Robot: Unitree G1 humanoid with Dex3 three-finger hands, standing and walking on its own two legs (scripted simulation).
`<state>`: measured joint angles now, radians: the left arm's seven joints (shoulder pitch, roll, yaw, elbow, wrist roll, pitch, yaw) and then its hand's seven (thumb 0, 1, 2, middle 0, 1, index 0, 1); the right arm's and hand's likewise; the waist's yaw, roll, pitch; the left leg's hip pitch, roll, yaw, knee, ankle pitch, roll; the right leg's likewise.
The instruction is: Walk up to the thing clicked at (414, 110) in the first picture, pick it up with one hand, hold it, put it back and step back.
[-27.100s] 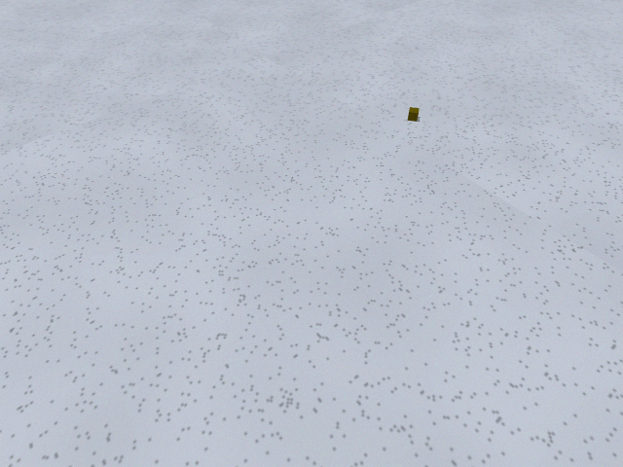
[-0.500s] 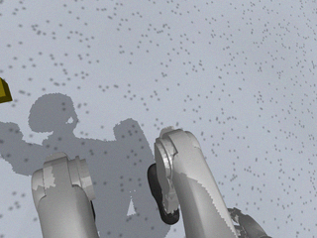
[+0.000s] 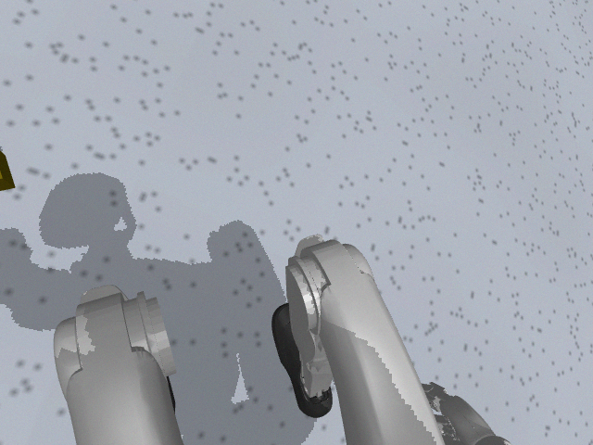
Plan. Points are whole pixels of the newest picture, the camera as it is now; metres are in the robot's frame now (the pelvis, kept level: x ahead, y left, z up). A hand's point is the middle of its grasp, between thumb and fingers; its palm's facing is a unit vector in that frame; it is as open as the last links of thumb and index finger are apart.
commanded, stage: rise first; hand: left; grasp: from above
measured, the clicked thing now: out of the picture +0.50 +0.34 -0.29
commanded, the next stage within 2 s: none
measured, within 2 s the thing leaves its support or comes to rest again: neither
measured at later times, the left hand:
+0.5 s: hand out of the picture +0.46 +0.37 -0.17, palm faces -0.45 -0.12 -0.89, open 12.7 cm
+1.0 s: hand out of the picture +0.46 +0.37 -0.17, palm faces -0.44 -0.11 -0.89, open 12.7 cm
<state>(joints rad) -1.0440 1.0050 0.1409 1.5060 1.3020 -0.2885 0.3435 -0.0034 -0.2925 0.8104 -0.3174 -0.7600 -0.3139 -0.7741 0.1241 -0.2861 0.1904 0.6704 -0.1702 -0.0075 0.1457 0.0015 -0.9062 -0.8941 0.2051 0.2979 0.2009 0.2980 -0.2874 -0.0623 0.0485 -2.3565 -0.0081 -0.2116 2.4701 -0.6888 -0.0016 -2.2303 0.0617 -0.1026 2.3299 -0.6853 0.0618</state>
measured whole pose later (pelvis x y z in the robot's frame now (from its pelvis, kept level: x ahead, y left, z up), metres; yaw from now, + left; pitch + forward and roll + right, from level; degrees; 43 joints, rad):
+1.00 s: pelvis +0.00 +0.00 +0.00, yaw +0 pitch +32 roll -13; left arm -1.05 0.99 0.13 1.47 1.29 -0.28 0.31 0.00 -0.29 0.81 -0.33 -0.75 -0.33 -0.77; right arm 0.15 -0.29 0.19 0.65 -0.15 0.01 0.14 0.00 -0.90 -0.89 0.21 0.30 0.20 0.30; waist -0.29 -0.05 0.04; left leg -2.36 -0.01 -0.21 2.46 -0.67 -0.01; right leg -2.24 0.06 -0.10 2.32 -0.67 0.06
